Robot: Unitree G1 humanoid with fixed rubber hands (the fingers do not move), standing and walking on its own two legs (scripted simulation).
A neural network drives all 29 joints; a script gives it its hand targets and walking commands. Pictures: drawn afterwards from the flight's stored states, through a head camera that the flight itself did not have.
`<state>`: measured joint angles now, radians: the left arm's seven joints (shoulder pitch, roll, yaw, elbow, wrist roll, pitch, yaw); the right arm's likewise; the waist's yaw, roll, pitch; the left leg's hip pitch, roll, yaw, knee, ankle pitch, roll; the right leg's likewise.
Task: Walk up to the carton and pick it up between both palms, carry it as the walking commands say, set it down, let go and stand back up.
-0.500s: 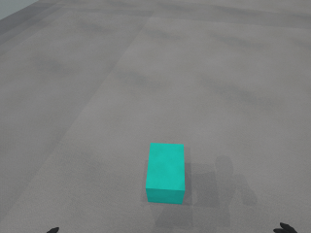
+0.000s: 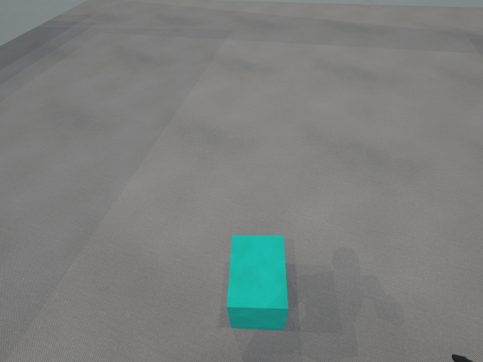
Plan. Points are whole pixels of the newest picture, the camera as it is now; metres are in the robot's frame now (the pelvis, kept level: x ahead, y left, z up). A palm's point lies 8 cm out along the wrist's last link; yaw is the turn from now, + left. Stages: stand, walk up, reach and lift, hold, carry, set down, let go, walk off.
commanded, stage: walk up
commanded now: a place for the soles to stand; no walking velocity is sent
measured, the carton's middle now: (257, 281) +0.55 +0.01 -0.66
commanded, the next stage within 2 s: reach and lift in 1.66 s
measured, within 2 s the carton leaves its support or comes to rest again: neither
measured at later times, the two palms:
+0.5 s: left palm (66, 346) +0.19 +0.36 -0.11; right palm (426, 360) +0.17 -0.27 -0.10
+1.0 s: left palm (80, 322) +0.23 +0.34 -0.09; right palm (445, 361) +0.17 -0.30 -0.09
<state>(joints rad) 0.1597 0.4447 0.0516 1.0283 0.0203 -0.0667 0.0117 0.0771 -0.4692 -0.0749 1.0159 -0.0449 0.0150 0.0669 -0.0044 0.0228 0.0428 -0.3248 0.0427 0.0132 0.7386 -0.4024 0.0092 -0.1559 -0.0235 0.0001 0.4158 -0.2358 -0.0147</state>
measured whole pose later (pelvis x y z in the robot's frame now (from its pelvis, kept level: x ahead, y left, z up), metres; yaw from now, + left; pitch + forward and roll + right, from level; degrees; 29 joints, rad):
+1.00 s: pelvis +0.09 +0.03 +0.00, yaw -4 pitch -2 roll +0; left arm 0.03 0.41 0.01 1.06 0.01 0.01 -0.02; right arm 0.06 -0.42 -0.03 1.05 -0.01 -0.03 -0.01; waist -0.01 0.00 0.06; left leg -0.09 0.05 0.10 0.34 -0.21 -0.02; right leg -0.14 0.01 0.02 0.37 -0.20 -0.01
